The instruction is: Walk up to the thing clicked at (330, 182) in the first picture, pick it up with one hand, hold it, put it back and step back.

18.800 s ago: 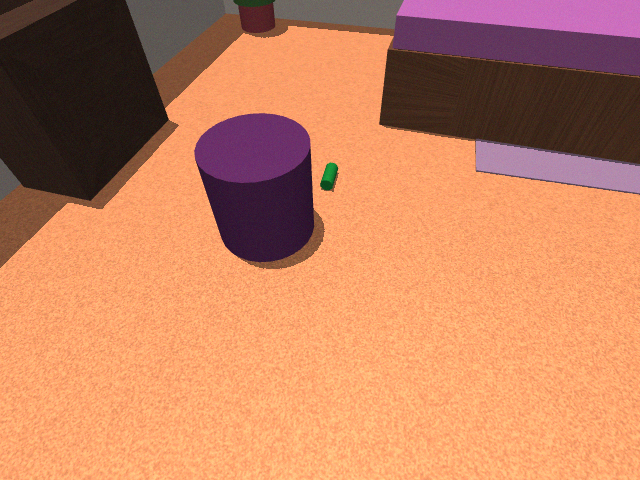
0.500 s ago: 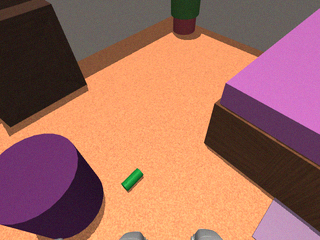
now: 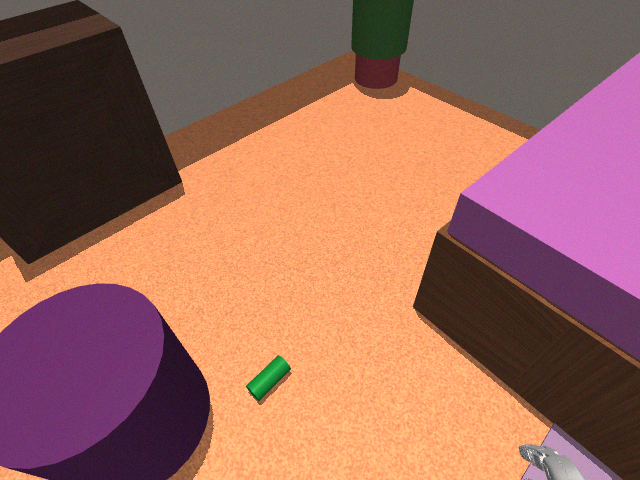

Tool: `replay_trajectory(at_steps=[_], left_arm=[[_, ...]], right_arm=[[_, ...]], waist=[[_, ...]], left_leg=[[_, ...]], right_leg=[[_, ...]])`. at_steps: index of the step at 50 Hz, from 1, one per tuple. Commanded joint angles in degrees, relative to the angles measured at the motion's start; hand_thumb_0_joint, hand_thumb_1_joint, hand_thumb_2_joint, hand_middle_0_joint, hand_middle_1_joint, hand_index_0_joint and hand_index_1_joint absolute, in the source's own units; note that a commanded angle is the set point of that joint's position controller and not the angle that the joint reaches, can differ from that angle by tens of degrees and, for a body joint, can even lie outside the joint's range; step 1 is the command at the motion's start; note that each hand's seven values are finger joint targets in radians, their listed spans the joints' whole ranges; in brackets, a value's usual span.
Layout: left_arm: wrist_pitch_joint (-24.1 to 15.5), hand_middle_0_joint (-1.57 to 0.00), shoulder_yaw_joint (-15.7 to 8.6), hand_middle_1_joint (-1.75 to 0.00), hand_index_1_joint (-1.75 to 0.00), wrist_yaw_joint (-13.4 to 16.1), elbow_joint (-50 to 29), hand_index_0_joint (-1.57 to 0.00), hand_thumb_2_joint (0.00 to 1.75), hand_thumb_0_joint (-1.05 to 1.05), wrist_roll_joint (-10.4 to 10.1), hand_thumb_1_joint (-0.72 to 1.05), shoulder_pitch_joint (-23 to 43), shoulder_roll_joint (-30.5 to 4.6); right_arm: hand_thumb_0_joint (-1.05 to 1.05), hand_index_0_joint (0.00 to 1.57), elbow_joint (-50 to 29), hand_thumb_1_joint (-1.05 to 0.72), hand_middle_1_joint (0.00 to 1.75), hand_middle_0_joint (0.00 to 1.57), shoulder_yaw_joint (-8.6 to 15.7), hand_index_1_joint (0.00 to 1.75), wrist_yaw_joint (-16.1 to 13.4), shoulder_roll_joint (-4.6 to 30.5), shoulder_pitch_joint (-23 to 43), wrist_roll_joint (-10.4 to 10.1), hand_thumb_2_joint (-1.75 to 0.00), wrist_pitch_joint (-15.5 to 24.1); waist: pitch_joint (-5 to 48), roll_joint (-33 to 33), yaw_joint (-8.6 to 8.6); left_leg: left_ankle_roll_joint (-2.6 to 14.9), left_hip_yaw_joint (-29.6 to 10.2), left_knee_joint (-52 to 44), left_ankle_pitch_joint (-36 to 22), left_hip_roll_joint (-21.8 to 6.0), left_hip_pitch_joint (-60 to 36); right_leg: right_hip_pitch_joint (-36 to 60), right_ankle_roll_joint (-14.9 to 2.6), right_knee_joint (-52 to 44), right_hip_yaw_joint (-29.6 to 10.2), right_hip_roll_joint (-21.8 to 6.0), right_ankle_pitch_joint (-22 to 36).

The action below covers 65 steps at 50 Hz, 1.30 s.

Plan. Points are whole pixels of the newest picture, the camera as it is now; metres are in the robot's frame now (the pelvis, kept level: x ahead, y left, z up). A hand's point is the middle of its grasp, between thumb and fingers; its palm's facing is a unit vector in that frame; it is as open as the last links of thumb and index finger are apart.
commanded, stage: walk up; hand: left
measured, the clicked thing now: (268, 377) +0.51 +0.21 -0.75
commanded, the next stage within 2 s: stand in 0.82 s
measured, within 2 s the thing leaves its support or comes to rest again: neither
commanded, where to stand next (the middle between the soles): +0.06 -0.01 m, yaw -2 degrees
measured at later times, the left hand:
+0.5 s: hand out of the picture +0.09 +0.25 -0.15, palm faces -0.02 -0.94 -0.34, open 7.3 cm
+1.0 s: hand out of the picture +0.09 +0.25 -0.15, palm faces -0.02 -0.94 -0.35, open 7.3 cm
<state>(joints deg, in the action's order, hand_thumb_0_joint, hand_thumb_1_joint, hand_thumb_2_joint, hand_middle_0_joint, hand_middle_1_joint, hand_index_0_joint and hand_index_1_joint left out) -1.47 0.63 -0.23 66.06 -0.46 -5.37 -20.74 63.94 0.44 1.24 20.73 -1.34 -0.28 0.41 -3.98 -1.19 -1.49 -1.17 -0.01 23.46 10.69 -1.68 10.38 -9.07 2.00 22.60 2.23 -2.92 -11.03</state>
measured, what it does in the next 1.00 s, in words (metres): stands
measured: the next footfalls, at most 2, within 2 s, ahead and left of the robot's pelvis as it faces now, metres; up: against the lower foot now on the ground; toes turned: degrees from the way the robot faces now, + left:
none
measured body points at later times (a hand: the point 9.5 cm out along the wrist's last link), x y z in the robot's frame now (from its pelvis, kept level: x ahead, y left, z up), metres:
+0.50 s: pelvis +0.01 +0.00 +0.00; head +0.02 -0.01 +0.45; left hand +0.09 +0.30 -0.13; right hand +0.07 -0.30 -0.13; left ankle +0.02 +0.13 -0.74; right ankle +0.01 -0.14 -0.74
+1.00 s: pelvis +0.01 +0.00 +0.00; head +0.02 -0.01 +0.45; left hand +0.09 +0.30 -0.13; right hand +0.09 -0.30 -0.13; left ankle +0.02 +0.13 -0.74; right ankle +0.01 -0.14 -0.74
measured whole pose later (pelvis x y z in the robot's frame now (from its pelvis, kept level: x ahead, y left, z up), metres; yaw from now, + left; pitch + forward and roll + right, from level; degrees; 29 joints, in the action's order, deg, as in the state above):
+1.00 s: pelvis +0.01 +0.00 +0.00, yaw +0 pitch -2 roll +0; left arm -0.8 -0.2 -0.2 65.9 0.3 -5.4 -20.0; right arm 65.8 0.5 0.9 19.9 -4.6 0.7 0.6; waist -2.6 -0.4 0.2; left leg -1.7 0.3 18.4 9.2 -1.9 7.2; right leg -6.5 1.7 18.6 2.1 -2.7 -10.0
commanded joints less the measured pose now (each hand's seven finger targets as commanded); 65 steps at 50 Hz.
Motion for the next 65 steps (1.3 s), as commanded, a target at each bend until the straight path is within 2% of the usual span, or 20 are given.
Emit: replay_trajectory(at_steps=[1, 8, 16, 22, 38, 40, 41, 43, 49, 52, 54, 56, 61, 65], left_arm=[[-1.1, -0.2, -2.58, -0.3, -0.3, 0.55, -2.71, -0.2, 0.9, 0.0, 0.44, 0.9, 3.43, -12.16], [-0.81, -0.2, -2.81, -0.3, -0.3, 0.53, -2.14, -0.2, 0.9, 0.0, 0.81, 0.9, 3.82, -12.21], [-0.73, -0.2, -3.25, -0.3, -0.3, 0.61, -2.61, -0.2, 0.9, 0.0, 0.77, 0.9, 3.8, -11.96], [-0.55, -0.2, -3.44, -0.3, -0.3, 0.61, -3.13, -0.2, 0.9, 0.0, 0.97, 0.9, 4.39, -11.92], [-0.47, -0.2, -3.52, -0.3, -0.3, 0.57, -3.58, -0.2, 0.9, 0.0, 1.06, 0.9, 3.44, -11.38], [-0.5, -0.2, -3.56, -0.3, -0.3, 0.55, -3.68, -0.2, 0.9, 0.0, 1.06, 0.9, 3.64, -11.48], [-0.39, -0.2, -3.37, -0.3, -0.3, 0.69, -3.52, -0.2, 0.9, 0.0, 1.05, 0.9, 3.3, -11.77], [-0.32, -0.2, -3.27, -0.3, -0.3, 0.6, -3.69, -0.2, 0.9, 0.0, 0.93, 0.9, 2.79, -11.2], [-0.47, -0.2, -3.23, -0.3, -0.3, 0.63, -3.82, -0.2, 0.9, 0.0, 0.95, 0.9, 2.79, -11.94], [-0.5, -0.2, -3.09, -0.3, -0.3, 0.56, -3.78, -0.2, 0.9, 0.0, 0.96, 0.9, 2.11, -11.75], [-0.37, -0.2, -3.14, -0.3, -0.3, 0.53, -3.93, -0.2, 0.9, 0.0, 0.85, 0.9, 2.26, -11.85], [-0.3, -0.2, -3.2, -0.3, -0.3, 0.53, -4.01, -0.2, 0.9, 0.0, 0.93, 0.9, 2.44, -12.17], [-0.33, -0.2, -3.25, -0.3, -0.3, 0.59, -3.89, -0.2, 0.9, 0.0, 1.01, 0.9, 1.95, -12.23], [-0.51, -0.2, -3.13, -0.3, -0.3, 0.54, -4.17, -0.2, 0.9, 0.0, 0.89, 0.9, 1.73, -11.86]], right_arm=[[0.0, 0.2, -1.86, -0.9, 0.3, 0.2, 2.11, 0.3, -0.85, 11.71, 1.77, -0.02, -0.9, 0.62], [0.0, 0.2, -1.04, -0.9, 0.3, 0.2, 2.16, 0.3, -0.83, 11.95, 2.63, 0.27, -0.9, 0.62], [0.0, 0.2, -0.85, -0.9, 0.3, 0.2, 2.11, 0.3, -0.85, 11.4, 1.03, 0.35, -0.9, 0.69], [0.0, 0.2, -0.82, -0.9, 0.3, 0.2, 2.14, 0.3, -0.94, 11.59, -0.1, 0.54, -0.9, 0.58], [0.0, 0.2, -1.38, -0.9, 0.3, 0.2, 2.25, 0.3, -1.05, 11.44, -1.15, 0.5, -0.9, 0.61], [0.0, 0.2, -1.31, -0.9, 0.3, 0.2, 2.3, 0.3, -1.06, 11.25, -1.6, 0.52, -0.9, 0.57], [0.0, 0.2, -1.69, -0.9, 0.3, 0.2, 2.14, 0.3, -1.25, 11.22, -1.08, 0.89, -0.9, 0.86], [0.0, 0.2, -1.52, -0.9, 0.3, 0.2, 2.26, 0.3, -1.34, 11.94, -0.78, 0.91, -0.9, 1.06], [0.0, 0.2, -1.62, -0.9, 0.3, 0.2, 2.01, 0.3, -1.36, 11.09, -0.98, 0.82, -0.9, 1.15], [0.0, 0.2, -1.58, -0.9, 0.3, 0.2, 2.01, 0.3, -1.3, 11.3, -0.51, 0.81, -0.9, 1.17], [0.0, 0.2, -1.46, -0.9, 0.3, 0.2, 1.91, 0.3, -1.32, 11.35, -1.14, 0.82, -0.9, 1.29], [0.0, 0.2, -1.49, -0.9, 0.3, 0.2, 1.86, 0.3, -1.32, 11.3, -0.98, 0.84, -0.9, 1.17], [0.0, 0.2, -1.66, -0.9, 0.3, 0.2, 1.83, 0.3, -1.2, 11.18, -1.03, 0.77, -0.9, 1.0], [0.0, 0.2, -1.65, -0.9, 0.3, 0.2, 1.85, 0.3, -1.27, 11.83, -1.28, 0.76, -0.9, 1.2]], waist=[[7.06, 2.23, 1.12], [6.17, 1.76, 1.0], [6.51, 1.21, 1.06], [5.57, 1.05, 1.55], [5.75, 1.17, 1.56], [6.09, 1.8, 1.68], [6.53, 2.41, 1.97], [5.98, 1.1, 1.58], [6.5, 1.45, 2.05], [6.17, 1.09, 1.71], [5.74, 1.08, 1.91], [5.31, 0.9, 1.96], [4.66, 2.23, 1.79], [6.23, 0.67, 1.8]], left_leg=[[2.66, -4.6, -5.22, -8.13, -5.73, -4.19], [2.32, -4.6, -7.27, -5.69, -5.51, -3.58], [2.1, -4.35, -7.44, -7.36, -5.63, -3.86], [2.08, -4.61, -7.93, -4.33, -5.33, -2.11], [2.35, -4.5, -7.32, -5.56, -5.43, -2.89], [2.19, -4.31, -7.04, -6.02, -5.29, -3.77], [1.93, -4.81, -7.66, -8.48, -6.44, -4.16], [1.6, -4.51, -7.76, -8.06, -6.19, -3.97], [1.51, -4.21, -7.56, -9.55, -6.28, -4.45], [1.48, -4.16, -7.54, -9.53, -6.34, -4.94], [1.08, -4.01, -8.08, -8.72, -6.1, -4.19], [1.34, -4.05, -8.27, -5.56, -6.06, -3.55], [1.52, -4.36, -8.33, -4.63, -5.87, -3.05], [1.5, -4.1, -7.43, -9.51, -6.09, -4.31]], right_leg=[[1.61, -2.3, -5.83, -5.0, -5.59, 7.46], [1.99, -2.11, -7.11, -4.58, -5.21, 5.34], [3.11, -2.1, -7.2, -4.45, -5.14, 5.8], [3.29, -2.3, -7.52, -4.5, -5.01, 4.28], [3.02, -2.26, -7.4, -4.49, -4.84, 5.17], [2.67, -2.45, -7.27, -4.89, -5.04, 5.19], [2.53, -2.37, -6.87, -4.45, -5.21, 5.78], [2.37, -2.32, -7.31, -4.61, -5.13, 4.89], [3.14, -2.4, -7.19, -4.83, -5.42, 7.09], [2.85, -2.34, -7.4, -4.74, -5.39, 6.73], [2.96, -2.38, -7.68, -4.84, -5.25, 6.25], [2.85, -2.44, -8.08, -5.18, -5.39, 3.87], [2.32, -2.32, -8.16, -4.69, -5.11, 2.06], [3.51, -2.45, -7.77, -4.85, -5.47, 7.54]])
